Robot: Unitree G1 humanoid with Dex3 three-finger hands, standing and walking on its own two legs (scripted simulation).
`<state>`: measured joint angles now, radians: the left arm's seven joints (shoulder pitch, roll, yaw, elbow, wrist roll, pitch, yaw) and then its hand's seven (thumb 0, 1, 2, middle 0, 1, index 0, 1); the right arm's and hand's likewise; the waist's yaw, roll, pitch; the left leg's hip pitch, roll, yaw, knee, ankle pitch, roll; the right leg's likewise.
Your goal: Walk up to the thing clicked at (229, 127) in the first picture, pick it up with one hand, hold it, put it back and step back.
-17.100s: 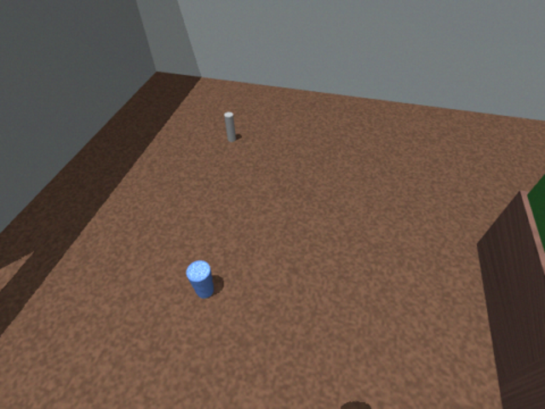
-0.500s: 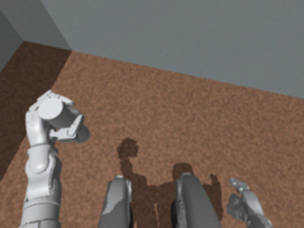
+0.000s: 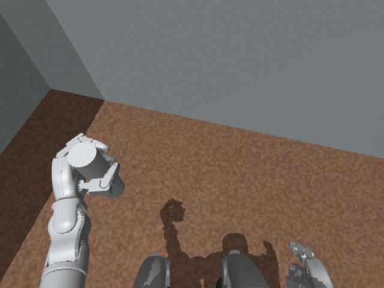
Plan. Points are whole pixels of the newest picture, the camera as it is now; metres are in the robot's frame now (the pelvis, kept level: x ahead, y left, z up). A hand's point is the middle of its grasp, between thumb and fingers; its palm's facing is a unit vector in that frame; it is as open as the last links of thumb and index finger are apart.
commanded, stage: lift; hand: left
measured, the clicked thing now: (100, 173) +0.35 +0.20 +0.01
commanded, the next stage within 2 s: hold in 0.76 s
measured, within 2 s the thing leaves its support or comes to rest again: neither
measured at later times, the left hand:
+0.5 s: hand (102, 154) +0.35 +0.17 +0.08, palm faces +0.19 -0.98 -0.01, open 7.0 cm
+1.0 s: hand (105, 144) +0.36 +0.16 +0.10, palm faces +0.19 -0.98 -0.01, open 7.0 cm
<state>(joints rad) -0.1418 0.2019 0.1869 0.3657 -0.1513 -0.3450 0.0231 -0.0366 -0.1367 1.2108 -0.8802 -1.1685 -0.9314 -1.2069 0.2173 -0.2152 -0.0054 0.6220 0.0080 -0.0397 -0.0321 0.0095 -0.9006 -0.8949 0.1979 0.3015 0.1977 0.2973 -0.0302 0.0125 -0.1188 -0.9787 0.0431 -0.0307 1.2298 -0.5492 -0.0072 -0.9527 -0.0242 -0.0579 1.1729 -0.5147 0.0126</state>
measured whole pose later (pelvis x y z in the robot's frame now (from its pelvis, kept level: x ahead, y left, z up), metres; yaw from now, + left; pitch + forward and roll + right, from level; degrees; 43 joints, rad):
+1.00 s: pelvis +0.03 -0.01 +0.05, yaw +0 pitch +9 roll -1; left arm -0.12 0.17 0.16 0.40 -0.15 -0.36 0.03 -0.03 -0.11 1.18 -0.88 -1.15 -0.93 -1.19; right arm 0.23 -0.21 -0.01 0.65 0.00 -0.01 -0.03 0.01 -0.90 -0.90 0.20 0.30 0.20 0.30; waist -0.02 0.01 -0.06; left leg -0.62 0.05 -0.02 0.92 -0.46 -0.02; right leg -0.61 -0.01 -0.05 0.89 -0.44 0.00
